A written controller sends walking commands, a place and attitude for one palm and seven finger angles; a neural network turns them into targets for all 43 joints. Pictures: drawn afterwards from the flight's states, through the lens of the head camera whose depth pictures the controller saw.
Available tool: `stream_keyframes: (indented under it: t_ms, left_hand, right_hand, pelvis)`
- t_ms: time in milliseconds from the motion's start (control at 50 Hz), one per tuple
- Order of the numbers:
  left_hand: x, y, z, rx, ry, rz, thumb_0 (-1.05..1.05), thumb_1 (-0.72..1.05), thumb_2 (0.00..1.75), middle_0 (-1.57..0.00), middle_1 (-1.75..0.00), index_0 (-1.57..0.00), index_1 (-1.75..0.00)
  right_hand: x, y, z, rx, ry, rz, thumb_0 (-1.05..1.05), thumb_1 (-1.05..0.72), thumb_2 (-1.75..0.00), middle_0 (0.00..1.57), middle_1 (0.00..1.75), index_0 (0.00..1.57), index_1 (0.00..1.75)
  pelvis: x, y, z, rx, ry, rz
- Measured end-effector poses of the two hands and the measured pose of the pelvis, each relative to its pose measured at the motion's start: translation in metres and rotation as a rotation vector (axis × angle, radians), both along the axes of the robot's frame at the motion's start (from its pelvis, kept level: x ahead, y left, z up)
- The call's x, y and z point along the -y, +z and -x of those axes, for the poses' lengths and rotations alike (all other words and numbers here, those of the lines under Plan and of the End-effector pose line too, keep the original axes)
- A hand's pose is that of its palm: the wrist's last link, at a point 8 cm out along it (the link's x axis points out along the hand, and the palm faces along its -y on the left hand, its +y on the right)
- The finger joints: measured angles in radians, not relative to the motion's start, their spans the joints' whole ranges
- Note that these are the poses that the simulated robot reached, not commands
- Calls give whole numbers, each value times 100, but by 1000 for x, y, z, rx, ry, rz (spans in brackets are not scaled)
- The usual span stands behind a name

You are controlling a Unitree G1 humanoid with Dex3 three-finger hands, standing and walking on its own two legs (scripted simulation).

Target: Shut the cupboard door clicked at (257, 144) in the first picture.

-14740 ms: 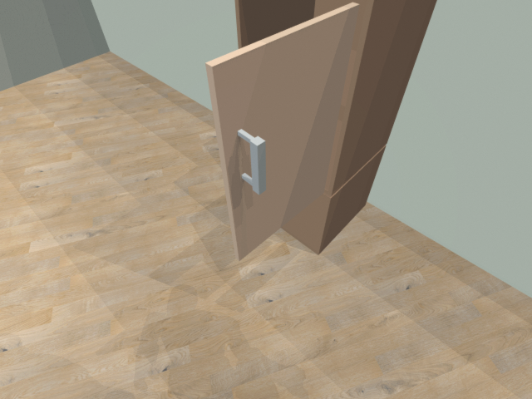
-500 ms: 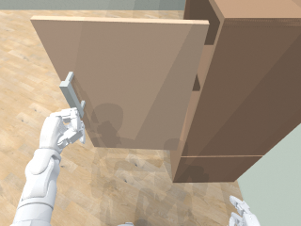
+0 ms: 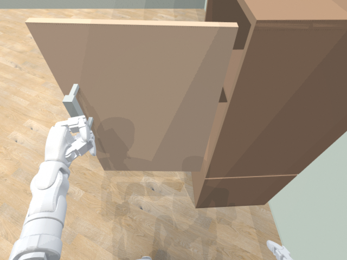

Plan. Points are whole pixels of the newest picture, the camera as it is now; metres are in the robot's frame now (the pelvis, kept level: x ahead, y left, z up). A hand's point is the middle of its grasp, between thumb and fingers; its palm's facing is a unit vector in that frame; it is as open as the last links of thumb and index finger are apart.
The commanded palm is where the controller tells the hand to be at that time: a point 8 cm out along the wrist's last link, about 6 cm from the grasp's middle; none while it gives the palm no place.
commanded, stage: bring the fist close to the handle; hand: left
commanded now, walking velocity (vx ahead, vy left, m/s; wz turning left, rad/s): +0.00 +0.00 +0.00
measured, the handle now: (81, 112) +0.45 +0.25 +0.07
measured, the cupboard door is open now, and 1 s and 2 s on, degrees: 87 76 59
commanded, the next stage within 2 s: push the door shut along its arc in 0.12 s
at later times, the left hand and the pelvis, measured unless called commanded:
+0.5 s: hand (94, 132) +0.39 +0.20 +0.08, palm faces -0.03 -1.00 -0.02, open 3.1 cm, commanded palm +0.37 +0.25 +0.08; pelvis +0.00 +0.00 +0.00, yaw +1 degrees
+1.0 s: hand (106, 112) +0.44 +0.18 +0.08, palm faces -0.17 -0.99 +0.00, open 3.1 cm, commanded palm +0.44 +0.23 +0.08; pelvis -0.01 +0.00 -0.01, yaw +1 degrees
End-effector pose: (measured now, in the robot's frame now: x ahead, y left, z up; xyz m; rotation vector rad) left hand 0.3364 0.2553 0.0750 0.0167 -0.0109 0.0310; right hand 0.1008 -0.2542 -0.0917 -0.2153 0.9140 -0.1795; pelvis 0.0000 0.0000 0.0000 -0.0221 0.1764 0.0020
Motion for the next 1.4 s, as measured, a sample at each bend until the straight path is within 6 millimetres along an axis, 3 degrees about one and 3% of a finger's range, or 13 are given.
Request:
stream_keyframes:
  t_ms: [200, 460, 800, 960, 1400]
  left_hand:
    - [-1, -1, -2, -2, 0, -2, 2, 90, 90, -130, -150, -130, -150]
    - [5, 2, -26, -15, -50, -6, 2, 90, 90, -130, -150, -130, -150]
    - [0, 4, -64, -36, -134, -2, 2, 90, 90, -130, -150, -131, -150]
    - [17, 8, -89, -34, -204, 4, 2, 90, 90, -130, -150, -130, -150]
    - [39, 8, -151, -52, -307, 4, 2, 90, 90, -130, -150, -130, -150]
  right_hand:
    - [-6, -1, -4, 4, 15, 1, 1, -90, -90, 20, 30, 20, 30]
    - [-7, -1, -3, -4, 13, 1, 1, -90, -90, 20, 30, 20, 30]
    - [11, -12, 45, -161, -45, 44, 1, -90, -90, 20, 30, 20, 30]
    - [11, -16, 63, -210, -73, 47, 1, -90, -90, 20, 30, 20, 30]
    - [9, -22, 116, -356, -162, 68, 1, -90, -90, 20, 30, 20, 30]
  pelvis:
    - [-3, -1, 3, 3, 10, 5]
    - [-2, -1, 4, -2, 11, 4]
    - [-1, -6, 8, -40, 21, 14]
    - [-3, -10, 9, -67, 18, 17]
    - [-8, -23, 9, -157, 0, 34]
